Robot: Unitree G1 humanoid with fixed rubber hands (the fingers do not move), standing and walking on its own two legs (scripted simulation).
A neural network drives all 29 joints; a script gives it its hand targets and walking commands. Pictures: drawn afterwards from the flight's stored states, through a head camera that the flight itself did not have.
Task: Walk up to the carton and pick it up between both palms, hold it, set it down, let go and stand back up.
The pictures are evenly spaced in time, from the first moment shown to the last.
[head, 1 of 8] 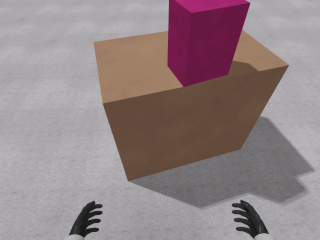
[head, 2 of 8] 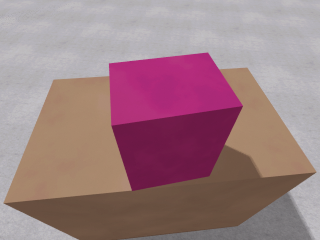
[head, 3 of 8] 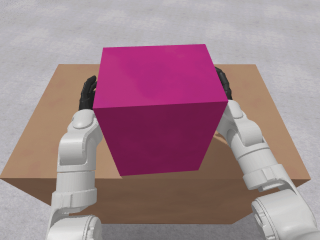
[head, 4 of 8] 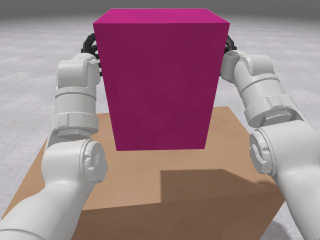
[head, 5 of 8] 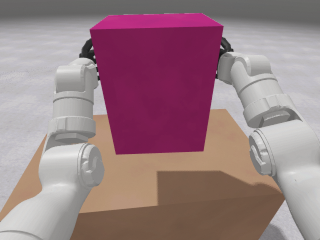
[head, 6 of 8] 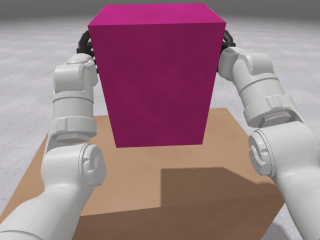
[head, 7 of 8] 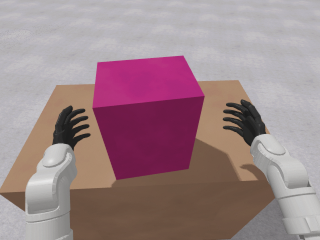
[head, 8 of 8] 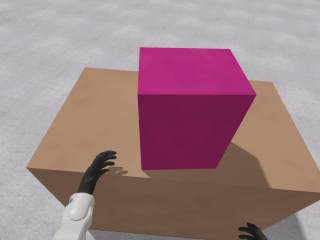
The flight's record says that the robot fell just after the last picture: no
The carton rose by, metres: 0.20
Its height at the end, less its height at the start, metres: +0.00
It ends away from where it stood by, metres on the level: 0.03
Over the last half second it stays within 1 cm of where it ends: yes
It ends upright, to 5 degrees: yes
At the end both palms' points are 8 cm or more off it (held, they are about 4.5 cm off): yes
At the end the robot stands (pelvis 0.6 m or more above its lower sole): yes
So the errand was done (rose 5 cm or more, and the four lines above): yes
